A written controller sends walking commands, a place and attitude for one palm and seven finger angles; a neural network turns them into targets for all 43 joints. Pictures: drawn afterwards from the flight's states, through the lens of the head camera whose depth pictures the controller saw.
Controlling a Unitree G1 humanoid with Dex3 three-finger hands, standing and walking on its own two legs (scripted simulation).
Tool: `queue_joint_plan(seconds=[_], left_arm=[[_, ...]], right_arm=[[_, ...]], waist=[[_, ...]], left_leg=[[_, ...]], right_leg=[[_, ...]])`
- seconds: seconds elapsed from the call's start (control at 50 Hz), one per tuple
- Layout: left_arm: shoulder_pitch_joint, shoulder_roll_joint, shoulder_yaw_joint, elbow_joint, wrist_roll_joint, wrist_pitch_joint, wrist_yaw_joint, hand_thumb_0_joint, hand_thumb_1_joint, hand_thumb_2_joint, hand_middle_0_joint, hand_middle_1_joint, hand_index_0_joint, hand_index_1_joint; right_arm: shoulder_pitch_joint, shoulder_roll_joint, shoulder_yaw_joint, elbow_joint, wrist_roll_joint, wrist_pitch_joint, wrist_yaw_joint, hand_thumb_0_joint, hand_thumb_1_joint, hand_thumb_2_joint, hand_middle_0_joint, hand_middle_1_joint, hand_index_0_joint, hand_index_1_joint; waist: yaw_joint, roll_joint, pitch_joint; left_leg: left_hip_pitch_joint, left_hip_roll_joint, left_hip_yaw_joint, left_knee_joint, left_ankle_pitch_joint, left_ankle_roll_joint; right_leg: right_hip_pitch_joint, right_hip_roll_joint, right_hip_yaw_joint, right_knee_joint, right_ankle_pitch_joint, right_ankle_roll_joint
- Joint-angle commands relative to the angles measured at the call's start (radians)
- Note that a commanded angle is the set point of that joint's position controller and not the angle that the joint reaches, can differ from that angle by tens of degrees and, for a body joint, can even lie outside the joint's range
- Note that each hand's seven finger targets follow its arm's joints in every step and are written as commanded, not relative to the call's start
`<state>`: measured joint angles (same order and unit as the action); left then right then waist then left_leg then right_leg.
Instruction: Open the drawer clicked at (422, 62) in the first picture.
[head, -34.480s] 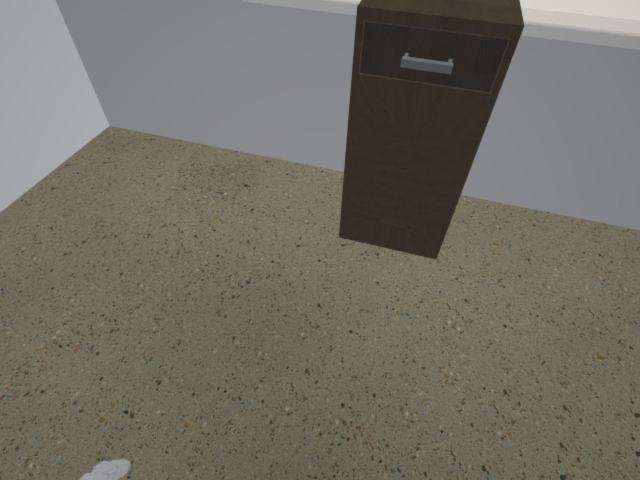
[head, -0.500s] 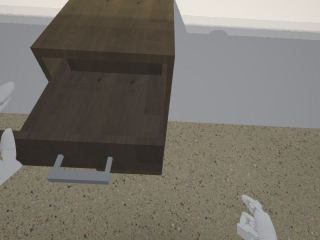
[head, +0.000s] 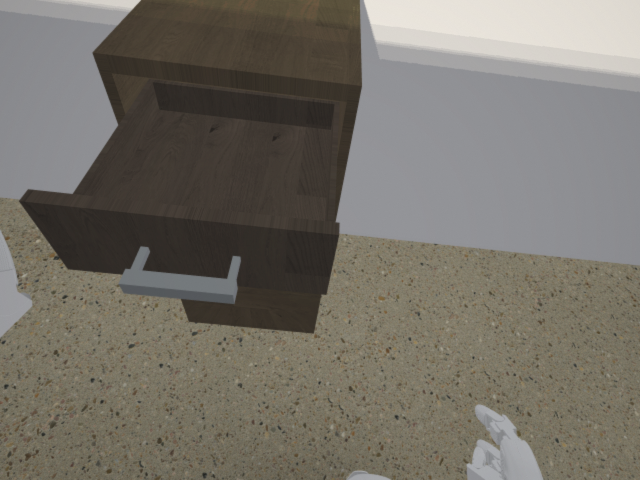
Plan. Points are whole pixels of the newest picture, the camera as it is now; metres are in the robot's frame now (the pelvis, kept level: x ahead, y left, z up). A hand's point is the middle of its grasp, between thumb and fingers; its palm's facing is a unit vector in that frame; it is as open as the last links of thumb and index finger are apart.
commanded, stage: step back with the hand held close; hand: left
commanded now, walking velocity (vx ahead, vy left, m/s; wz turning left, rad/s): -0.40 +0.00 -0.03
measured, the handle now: (185, 272) +0.35 +0.19 +0.05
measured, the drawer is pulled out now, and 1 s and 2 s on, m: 0.29 0.29 0.29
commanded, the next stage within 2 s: stop stepping back and stand still in 0.20 s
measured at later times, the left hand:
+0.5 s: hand out of the picture +0.05 +0.21 +0.21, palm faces +0.39 -0.78 -0.48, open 7.4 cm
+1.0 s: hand out of the picture -0.04 +0.21 +0.22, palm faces +0.42 -0.79 -0.44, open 7.4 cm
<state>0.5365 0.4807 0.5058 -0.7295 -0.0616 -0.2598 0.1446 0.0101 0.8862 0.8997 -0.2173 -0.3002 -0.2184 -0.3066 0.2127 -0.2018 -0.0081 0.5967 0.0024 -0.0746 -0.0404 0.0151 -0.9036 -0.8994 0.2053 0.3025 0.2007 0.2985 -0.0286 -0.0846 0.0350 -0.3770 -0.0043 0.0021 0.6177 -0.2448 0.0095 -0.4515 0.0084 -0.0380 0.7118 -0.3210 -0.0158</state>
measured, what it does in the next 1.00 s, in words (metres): walks backwards: right foot, then left foot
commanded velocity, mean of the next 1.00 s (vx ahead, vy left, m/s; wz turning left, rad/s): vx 0.05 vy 0.01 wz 0.01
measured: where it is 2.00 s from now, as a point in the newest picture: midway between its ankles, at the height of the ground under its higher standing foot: outside the picture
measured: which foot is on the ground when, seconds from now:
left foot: down 0.00-0.24, up 0.26-0.48, down 0.50-1.00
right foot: up 0.00-0.16, down 0.18-0.90, up 0.92-1.00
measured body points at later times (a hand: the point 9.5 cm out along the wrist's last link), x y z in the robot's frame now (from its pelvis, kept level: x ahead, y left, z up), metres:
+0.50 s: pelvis -0.14 -0.02 +0.01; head -0.13 -0.01 +0.46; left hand +0.03 +0.25 +0.24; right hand +0.01 -0.29 -0.06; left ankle -0.17 +0.10 -0.73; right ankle -0.08 -0.12 -0.72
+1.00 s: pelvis -0.24 -0.03 +0.01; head -0.26 -0.01 +0.46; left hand -0.07 +0.25 +0.25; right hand -0.09 -0.26 -0.07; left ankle -0.19 +0.08 -0.72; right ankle -0.20 -0.13 -0.65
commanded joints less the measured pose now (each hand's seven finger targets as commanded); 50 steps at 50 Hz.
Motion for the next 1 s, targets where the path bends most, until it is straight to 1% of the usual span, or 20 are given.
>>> queue_joint_plan(seconds=[0.0,0.06,0.18,0.2,0.22,0.24,0.28,0.42,0.44,0.5,0.54,0.62,0.68,0.74,0.76,0.82,0.84,0.88,0.94,0.98], left_arm=[[0.029,0.148,0.148,-0.242,-0.016,-0.070,0.007,0.000,0.900,0.900,-0.200,-0.300,-0.200,-0.300],[0.020,0.101,0.103,-0.222,-0.012,-0.067,-0.003,0.000,0.900,0.900,-0.200,-0.300,-0.200,-0.300],[0.022,0.127,0.126,-0.164,-0.024,-0.080,-0.027,0.000,0.900,0.900,-0.200,-0.300,-0.200,-0.300],[0.037,0.160,0.152,-0.160,-0.014,-0.082,-0.027,0.000,0.900,0.900,-0.200,-0.300,-0.200,-0.300],[0.045,0.132,0.110,-0.150,-0.028,-0.077,-0.031,0.000,0.900,0.900,-0.200,-0.300,-0.200,-0.300],[0.062,0.154,0.122,-0.151,-0.034,-0.081,-0.026,0.000,0.900,0.900,-0.200,-0.300,-0.200,-0.300],[0.138,0.145,0.139,-0.114,-0.041,-0.060,-0.015,0.000,0.900,0.900,-0.200,-0.300,-0.200,-0.300],[0.069,0.108,0.089,-0.120,-0.001,-0.017,0.048,0.000,0.900,0.900,-0.200,-0.300,-0.200,-0.300],[0.056,0.101,0.070,-0.126,0.000,-0.020,0.052,0.000,0.900,0.900,-0.200,-0.300,-0.200,-0.300],[-0.013,0.103,0.040,-0.203,0.002,-0.033,0.044,0.000,0.900,0.900,-0.200,-0.300,-0.200,-0.300],[-0.044,0.113,0.049,-0.205,0.019,-0.025,0.040,0.000,0.900,0.900,-0.200,-0.300,-0.200,-0.300],[-0.093,0.080,0.009,-0.139,0.023,-0.013,0.034,0.000,0.900,0.900,-0.200,-0.300,-0.200,-0.300],[-0.117,0.081,0.018,-0.041,0.035,-0.003,0.034,0.000,0.900,0.900,-0.200,-0.300,-0.200,-0.300],[-0.143,0.085,-0.004,-0.039,0.031,-0.001,0.024,0.000,0.900,0.900,-0.200,-0.300,-0.200,-0.300],[-0.153,0.098,0.007,-0.045,0.025,-0.003,0.022,0.000,0.900,0.900,-0.200,-0.300,-0.200,-0.300],[-0.105,0.100,0.020,-0.067,0.022,-0.004,0.027,0.000,0.900,0.900,-0.200,-0.300,-0.200,-0.300],[-0.087,0.087,0.009,-0.093,0.019,-0.004,0.028,0.000,0.900,0.900,-0.200,-0.300,-0.200,-0.300],[-0.096,0.103,0.046,-0.176,0.032,-0.013,0.036,0.000,0.900,0.900,-0.200,-0.300,-0.200,-0.300],[-0.028,0.117,0.071,-0.157,0.040,-0.026,0.022,0.000,0.900,0.900,-0.200,-0.300,-0.200,-0.300],[0.007,0.080,0.041,-0.136,0.028,-0.021,0.022,0.000,0.900,0.900,-0.200,-0.300,-0.200,-0.300]], right_arm=[[-0.068,-0.112,-0.057,-0.148,-0.020,-0.083,0.007,0.000,-0.900,-0.900,0.200,0.300,0.200,0.300],[-0.072,-0.118,-0.059,-0.118,-0.007,-0.091,0.022,0.000,-0.900,-0.900,0.200,0.300,0.200,0.300],[-0.124,-0.134,-0.044,-0.118,0.002,-0.105,0.029,0.000,-0.900,-0.900,0.200,0.300,0.200,0.300],[-0.120,-0.133,-0.048,-0.123,0.005,-0.092,0.030,0.000,-0.900,-0.900,0.200,0.300,0.200,0.300],[-0.100,-0.103,-0.055,-0.138,0.027,-0.087,0.032,0.000,-0.900,-0.900,0.200,0.300,0.200,0.300],[-0.125,-0.110,-0.072,-0.162,0.046,-0.087,0.029,0.000,-0.900,-0.900,0.200,0.300,0.200,0.300],[-0.154,-0.082,-0.059,-0.154,0.038,-0.063,0.014,0.000,-0.900,-0.900,0.200,0.300,0.200,0.300],[-0.095,-0.100,-0.026,-0.165,0.018,-0.048,-0.029,0.000,-0.900,-0.900,0.200,0.300,0.200,0.300],[-0.080,-0.110,-0.027,-0.160,0.014,-0.063,-0.031,0.000,-0.900,-0.900,0.200,0.300,0.200,0.300],[-0.074,-0.149,-0.052,-0.177,0.016,-0.092,-0.020,0.000,-0.900,-0.900,0.200,0.300,0.200,0.300],[-0.073,-0.112,-0.031,-0.159,0.010,-0.094,-0.008,0.000,-0.900,-0.900,0.200,0.300,0.200,0.300],[-0.093,-0.136,-0.042,-0.140,0.022,-0.094,0.009,0.000,-0.900,-0.900,0.200,0.300,0.200,0.300],[-0.097,-0.133,-0.042,-0.140,0.015,-0.073,0.000,0.000,-0.900,-0.900,0.200,0.300,0.200,0.300],[-0.091,-0.123,-0.046,-0.132,0.016,-0.046,0.000,0.000,-0.900,-0.900,0.200,0.300,0.200,0.300],[-0.090,-0.121,-0.046,-0.122,0.010,-0.039,0.006,0.000,-0.900,-0.900,0.200,0.300,0.200,0.300],[-0.080,-0.096,-0.019,-0.132,0.007,-0.027,-0.003,0.000,-0.900,-0.900,0.200,0.300,0.200,0.300],[-0.081,-0.108,-0.017,-0.144,0.007,-0.033,-0.010,0.000,-0.900,-0.900,0.200,0.300,0.200,0.300],[-0.083,-0.121,-0.029,-0.164,0.000,-0.062,-0.004,0.000,-0.900,-0.900,0.200,0.300,0.200,0.300],[-0.080,-0.103,-0.041,-0.134,0.007,-0.085,0.020,0.000,-0.900,-0.900,0.200,0.300,0.200,0.300],[-0.094,-0.109,-0.040,-0.127,0.014,-0.083,0.025,0.000,-0.900,-0.900,0.200,0.300,0.200,0.300]], waist=[[0.028,0.361,-0.206],[0.023,0.262,-0.196],[0.035,0.241,-0.197],[0.033,0.151,-0.225],[0.019,-0.060,-0.260],[0.027,-0.163,-0.255],[0.024,-0.051,-0.233],[-0.001,-0.020,-0.144],[-0.003,0.035,-0.131],[0.013,0.285,-0.099],[0.010,0.366,-0.073],[0.007,0.213,-0.009],[0.007,0.103,0.044],[-0.002,-0.097,0.010],[-0.005,-0.124,-0.035],[-0.017,0.017,-0.099],[-0.017,0.128,-0.068],[-0.015,0.409,-0.038],[0.003,0.199,-0.049],[0.016,0.271,-0.021]], left_leg=[[0.042,0.317,-0.194,-0.213,0.549,0.125],[0.149,0.289,-0.152,-0.155,0.663,0.104],[0.073,0.231,-0.122,-0.105,0.349,0.049],[0.047,0.172,-0.057,-0.021,0.253,0.025],[0.009,0.064,0.030,0.122,0.069,-0.025],[-0.067,-0.021,0.009,0.352,-0.209,-0.041],[-0.149,0.005,-0.112,0.573,-0.241,-0.048],[0.138,0.009,0.021,-0.147,-0.144,0.016],[0.155,0.021,0.024,-0.265,-0.095,0.027],[0.194,0.239,-0.200,-0.319,0.171,0.102],[0.029,0.228,-0.193,-0.359,0.036,0.104],[-0.104,0.139,-0.094,-0.266,-0.185,0.079],[-0.139,0.048,-0.062,-0.164,-0.436,0.061],[-0.001,-0.030,0.032,0.232,-0.246,0.038],[0.020,-0.018,0.022,0.259,-0.192,0.038],[0.211,-0.001,0.036,-0.040,-0.200,0.047],[0.201,0.027,-0.049,-0.190,-0.333,0.067],[0.022,0.326,-0.476,-0.491,-0.615,0.209],[0.046,0.309,-0.369,-0.402,-0.384,0.235],[-0.021,0.257,-0.229,-0.401,-0.389,0.182]], right_leg=[[0.088,0.000,0.062,0.226,-0.177,0.027],[0.076,-0.001,0.032,0.058,-0.087,0.039],[0.261,-0.012,-0.012,-0.301,0.180,0.045],[0.289,-0.066,0.029,-0.325,0.362,0.023],[0.282,-0.189,0.131,-0.343,0.514,-0.021],[0.233,-0.336,0.282,-0.374,0.573,-0.099],[0.184,-0.380,0.270,-0.382,0.392,-0.148],[0.157,-0.226,0.205,-0.396,-0.019,-0.067],[0.199,-0.183,0.168,-0.357,-0.009,-0.039],[0.153,-0.028,0.030,-0.088,0.060,0.029],[0.198,-0.035,0.016,-0.028,-0.072,0.034],[0.354,-0.020,0.027,-0.214,0.033,0.028],[0.217,-0.059,0.190,-0.376,-0.347,-0.016],[0.027,-0.248,0.440,-0.563,-0.497,-0.109],[0.046,-0.269,0.420,-0.549,-0.418,-0.121],[-0.043,-0.172,0.207,-0.419,-0.429,-0.084],[-0.074,-0.097,0.155,-0.307,-0.437,-0.060],[-0.069,0.097,-0.015,0.358,-0.180,0.026],[-0.181,0.006,0.081,0.572,-0.070,0.022],[-0.113,-0.019,0.031,0.456,-0.042,0.014]])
